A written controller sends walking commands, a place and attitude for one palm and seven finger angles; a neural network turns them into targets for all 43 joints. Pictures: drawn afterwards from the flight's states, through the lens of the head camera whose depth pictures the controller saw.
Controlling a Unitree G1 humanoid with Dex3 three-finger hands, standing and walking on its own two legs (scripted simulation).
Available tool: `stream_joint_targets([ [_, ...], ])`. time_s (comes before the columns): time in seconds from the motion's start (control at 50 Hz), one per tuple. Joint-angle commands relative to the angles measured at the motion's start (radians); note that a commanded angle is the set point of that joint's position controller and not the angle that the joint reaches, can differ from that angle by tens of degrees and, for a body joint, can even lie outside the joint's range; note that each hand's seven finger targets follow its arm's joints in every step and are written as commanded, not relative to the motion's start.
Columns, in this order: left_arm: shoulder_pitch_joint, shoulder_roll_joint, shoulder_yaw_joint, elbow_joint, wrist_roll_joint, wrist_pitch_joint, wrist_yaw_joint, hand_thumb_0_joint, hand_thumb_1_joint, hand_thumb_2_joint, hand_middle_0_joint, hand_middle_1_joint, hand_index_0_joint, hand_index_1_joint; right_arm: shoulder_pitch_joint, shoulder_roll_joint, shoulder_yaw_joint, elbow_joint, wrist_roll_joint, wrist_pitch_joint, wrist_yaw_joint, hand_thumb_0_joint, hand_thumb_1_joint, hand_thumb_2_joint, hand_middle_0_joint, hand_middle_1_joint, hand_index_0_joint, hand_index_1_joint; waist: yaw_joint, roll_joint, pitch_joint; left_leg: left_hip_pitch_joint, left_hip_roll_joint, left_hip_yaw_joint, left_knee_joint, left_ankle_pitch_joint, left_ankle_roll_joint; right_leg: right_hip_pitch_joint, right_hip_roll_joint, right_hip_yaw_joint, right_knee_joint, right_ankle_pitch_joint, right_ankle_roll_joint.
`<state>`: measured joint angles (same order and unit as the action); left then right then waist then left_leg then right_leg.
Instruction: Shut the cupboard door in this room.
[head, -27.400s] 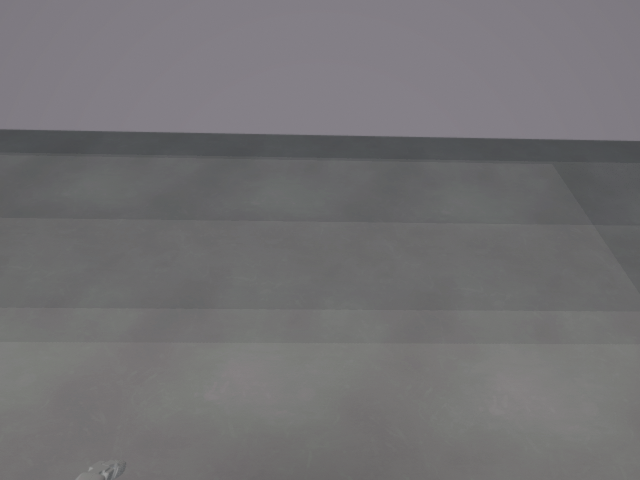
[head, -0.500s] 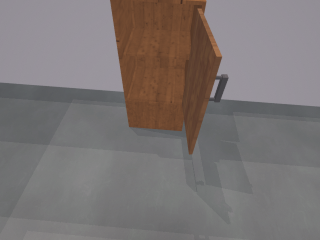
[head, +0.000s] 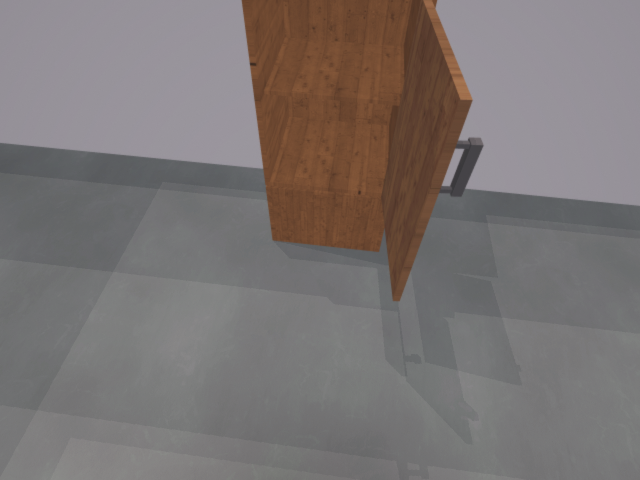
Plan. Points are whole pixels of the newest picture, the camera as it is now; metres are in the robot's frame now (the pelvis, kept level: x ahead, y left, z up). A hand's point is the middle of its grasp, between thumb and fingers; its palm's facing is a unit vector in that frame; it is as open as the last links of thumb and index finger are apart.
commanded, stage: turn or walk to find it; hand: left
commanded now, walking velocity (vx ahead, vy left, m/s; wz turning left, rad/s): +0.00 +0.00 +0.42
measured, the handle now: (454, 168) +0.64 -0.21 -0.01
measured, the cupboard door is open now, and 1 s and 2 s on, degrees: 96 96 96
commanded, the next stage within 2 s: stand and wait in 0.02 s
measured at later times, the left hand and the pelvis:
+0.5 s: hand out of the picture +0.03 +0.16 -0.16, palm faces +0.08 -0.97 -0.22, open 7.4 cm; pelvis +0.04 -0.02 +0.00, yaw +3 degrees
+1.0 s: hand out of the picture +0.09 +0.13 -0.18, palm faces +0.19 -0.97 -0.18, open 7.4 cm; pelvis +0.13 -0.02 +0.00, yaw +8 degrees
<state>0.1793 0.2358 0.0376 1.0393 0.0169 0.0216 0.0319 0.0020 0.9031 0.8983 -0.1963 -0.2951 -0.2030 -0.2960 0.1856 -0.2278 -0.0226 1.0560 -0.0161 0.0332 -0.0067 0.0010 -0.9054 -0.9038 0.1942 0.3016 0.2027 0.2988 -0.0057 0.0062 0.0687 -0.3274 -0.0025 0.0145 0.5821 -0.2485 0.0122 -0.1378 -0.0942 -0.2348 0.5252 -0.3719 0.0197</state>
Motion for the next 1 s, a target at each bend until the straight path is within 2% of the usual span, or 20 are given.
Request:
stream_joint_targets([
  [0.0,0.04,0.186,0.045,-0.07,0.01,-0.011,0.008,0.0,0.9,0.9,-0.2,-0.3,-0.2,-0.3,-0.007,-0.086,-0.038,-0.099,-0.002,-0.005,0.001,0.0,-0.9,-0.9,0.2,0.3,0.2,0.3,0.023,-0.183,-0.008,-0.118,0.077,0.043,0.247,-0.168,-0.034,0.004,-0.355,0.161,-0.133,0.443,-0.176],
  [0.04,0.001,0.178,0.04,-0.08,0.015,-0.012,0.005,0.0,0.9,0.9,-0.2,-0.3,-0.2,-0.3,0.024,-0.065,-0.039,-0.102,0.0,-0.007,0.008,0.0,-0.9,-0.9,0.2,0.3,0.2,0.3,-0.007,-0.123,0.022,-0.037,0.097,0.049,0.121,-0.132,-0.037,-0.064,-0.312,0.095,-0.046,0.471,-0.14],
  [0.06,0.006,0.166,0.035,-0.081,0.007,-0.009,-0.001,0.0,0.9,0.9,-0.2,-0.3,-0.2,-0.3,0.077,-0.08,-0.04,-0.092,-0.002,-0.014,0.009,0.0,-0.9,-0.9,0.2,0.3,0.2,0.3,-0.03,-0.021,-0.022,0.066,0.105,0.006,-0.017,0.151,-0.015,-0.102,-0.226,0.038,0.082,0.408,-0.072],
  [0.08,0.035,0.108,0.026,-0.089,-0.004,-0.005,-0.006,0.0,0.9,0.9,-0.2,-0.3,-0.2,-0.3,0.122,-0.144,-0.051,-0.087,-0.009,-0.026,0.004,0.0,-0.9,-0.9,0.2,0.3,0.2,0.3,-0.038,0.205,-0.058,0.15,0.228,-0.238,-0.157,0.424,0.056,-0.196,-0.076,-0.001,0.264,0.163,0.014],
  [0.1,0.038,0.07,0.009,-0.106,-0.007,-0.004,0.0,0.0,0.9,0.9,-0.2,-0.3,-0.2,-0.3,0.159,-0.188,-0.06,-0.07,-0.007,-0.031,-0.005,0.0,-0.9,-0.9,0.2,0.3,0.2,0.3,-0.046,0.312,-0.097,0.185,0.343,-0.422,-0.283,0.464,0.148,-0.252,0.01,0.08,0.435,-0.266,0.032],
  [0.14,0.003,0.07,0.011,-0.086,-0.003,0.005,0.004,0.0,0.9,0.9,-0.2,-0.3,-0.2,-0.3,0.118,-0.178,-0.06,-0.061,-0.007,-0.037,-0.022,0.0,-0.9,-0.9,0.2,0.3,0.2,0.3,-0.031,0.214,-0.081,0.16,0.34,-0.427,-0.313,0.227,0.168,-0.32,-0.002,0.232,0.552,-0.235,0.011],
  [0.2,0.033,0.047,0.003,-0.044,0.003,-0.007,-0.009,0.0,0.9,0.9,-0.2,-0.3,-0.2,-0.3,0.069,-0.12,-0.044,-0.061,-0.003,-0.052,-0.026,0.0,-0.9,-0.9,0.2,0.3,0.2,0.3,-0.003,0.076,-0.112,0.195,0.274,-0.284,-0.31,0.219,0.154,-0.318,-0.005,0.239,0.512,-0.105,0.019],
  [0.32,0.064,-0.014,-0.017,-0.009,0.008,-0.019,-0.027,0.0,0.9,0.9,-0.2,-0.3,-0.2,-0.3,0.121,-0.108,-0.054,-0.008,-0.007,-0.058,-0.017,0.0,-0.9,-0.9,0.2,0.3,0.2,0.3,-0.026,0.114,-0.078,0.165,0.264,-0.221,-0.394,-0.191,0.143,-0.233,0.02,0.174,0.281,-0.106,-0.002],
  [0.42,0.205,-0.027,-0.007,0.04,0.008,-0.032,-0.036,0.0,0.9,0.9,-0.2,-0.3,-0.2,-0.3,0.088,-0.106,-0.059,0.008,-0.004,-0.049,-0.011,0.0,-0.9,-0.9,0.2,0.3,0.2,0.3,0.035,0.09,0.009,-0.028,0.223,-0.143,-0.333,-0.367,0.088,0.003,0.059,0.111,-0.03,0.021,-0.014],
  [0.44,0.268,-0.013,-0.003,0.067,0.011,-0.043,-0.031,0.0,0.9,0.9,-0.2,-0.3,-0.2,-0.3,0.084,-0.072,-0.053,0.01,0.001,-0.049,-0.011,0.0,-0.9,-0.9,0.2,0.3,0.2,0.3,0.058,0.002,0.014,-0.075,0.162,-0.079,-0.217,-0.328,0.051,0.082,0.036,0.146,-0.144,0.049,-0.015],
  [0.46,0.307,0.048,0.008,0.076,0.018,-0.053,-0.017,0.0,0.9,0.9,-0.2,-0.3,-0.2,-0.3,0.08,-0.004,-0.037,-0.008,0.011,-0.052,-0.01,0.0,-0.9,-0.9,0.2,0.3,0.2,0.3,0.072,-0.211,0.046,-0.212,0.058,0.038,0.009,-0.271,-0.002,0.126,-0.134,0.398,-0.29,-0.101,-0.07],
  [0.48,0.319,0.111,0.017,0.066,0.008,-0.05,-0.011,0.0,0.9,0.9,-0.2,-0.3,-0.2,-0.3,0.019,0.013,-0.027,-0.051,0.006,-0.049,-0.003,0.0,-0.9,-0.9,0.2,0.3,0.2,0.3,0.084,-0.295,0.109,-0.282,0.041,0.076,0.147,-0.301,-0.028,0.048,-0.305,0.6,-0.415,-0.156,-0.151],
  [0.5,0.303,0.098,0.021,0.063,0.002,-0.06,-0.006,0.0,0.9,0.9,-0.2,-0.3,-0.2,-0.3,-0.025,-0.015,-0.031,-0.059,-0.002,-0.043,-0.007,0.0,-0.9,-0.9,0.2,0.3,0.2,0.3,0.08,-0.258,0.133,-0.264,0.073,0.011,0.217,-0.253,-0.027,-0.032,-0.31,0.64,-0.423,-0.087,-0.177],
  [0.54,0.233,0.032,0.002,0.07,0.0,-0.071,-0.004,0.0,0.9,0.9,-0.2,-0.3,-0.2,-0.3,0.016,-0.005,-0.026,-0.018,-0.001,-0.042,-0.008,0.0,-0.9,-0.9,0.2,0.3,0.2,0.3,0.024,-0.141,0.135,-0.202,0.096,-0.001,0.255,-0.168,-0.035,-0.045,-0.25,0.484,-0.342,0.25,-0.186],
  [0.6,0.225,0.002,-0.014,0.079,-0.003,-0.079,-0.005,0.0,0.9,0.9,-0.2,-0.3,-0.2,-0.3,0.071,0.037,-0.014,0.032,0.004,-0.038,-0.01,0.0,-0.9,-0.9,0.2,0.3,0.2,0.3,0.003,-0.097,0.036,-0.098,0.084,0.034,0.227,-0.106,-0.055,0.008,-0.168,0.294,-0.24,0.663,-0.146],
  [0.74,0.265,-0.002,-0.017,0.123,-0.004,-0.068,0.005,0.0,0.9,0.9,-0.2,-0.3,-0.2,-0.3,0.028,0.043,0.001,0.042,0.009,-0.046,-0.021,0.0,-0.9,-0.9,0.2,0.3,0.2,0.3,0.024,-0.158,-0.023,0.011,0.06,0.061,-0.003,-0.003,-0.048,0.074,-0.123,0.225,-0.143,0.83,-0.11],
  [0.78,0.259,-0.004,-0.015,0.123,-0.005,-0.063,0.009,0.0,0.9,0.9,-0.2,-0.3,-0.2,-0.3,0.056,0.026,-0.003,0.055,0.009,-0.054,-0.026,0.0,-0.9,-0.9,0.2,0.3,0.2,0.3,0.01,-0.15,-0.052,0.091,0.063,0.059,-0.092,0.2,-0.036,0.071,-0.101,0.19,-0.078,0.808,-0.066],
  [0.86,0.268,-0.011,-0.007,0.09,-0.012,-0.046,0.02,0.0,0.9,0.9,-0.2,-0.3,-0.2,-0.3,0.144,-0.059,-0.024,0.082,0.01,-0.052,-0.04,0.0,-0.9,-0.9,0.2,0.3,0.2,0.3,-0.017,0.15,-0.164,0.338,0.219,-0.11,-0.014,0.847,0.096,-0.079,-0.017,0.107,0.072,0.385,0.016],
  [0.92,0.21,-0.027,0.001,0.055,-0.016,-0.036,0.015,0.0,0.9,0.9,-0.2,-0.3,-0.2,-0.3,0.111,-0.083,-0.038,0.063,0.008,-0.042,-0.042,0.0,-0.9,-0.9,0.2,0.3,0.2,0.3,-0.002,0.181,-0.094,0.264,0.274,-0.231,-0.093,0.838,0.152,-0.135,0.022,0.133,0.087,-0.048,0.017],
  [0.98,0.221,-0.008,0.011,0.043,-0.011,-0.036,0.01,0.0,0.9,0.9,-0.2,-0.3,-0.2,-0.3,0.059,-0.082,-0.046,0.022,0.009,-0.039,-0.037,0.0,-0.9,-0.9,0.2,0.3,0.2,0.3,0.023,0.128,-0.099,0.178,0.207,-0.196,-0.049,0.7,0.105,-0.029,0.004,0.144,-0.065,0.137,0.009],
])
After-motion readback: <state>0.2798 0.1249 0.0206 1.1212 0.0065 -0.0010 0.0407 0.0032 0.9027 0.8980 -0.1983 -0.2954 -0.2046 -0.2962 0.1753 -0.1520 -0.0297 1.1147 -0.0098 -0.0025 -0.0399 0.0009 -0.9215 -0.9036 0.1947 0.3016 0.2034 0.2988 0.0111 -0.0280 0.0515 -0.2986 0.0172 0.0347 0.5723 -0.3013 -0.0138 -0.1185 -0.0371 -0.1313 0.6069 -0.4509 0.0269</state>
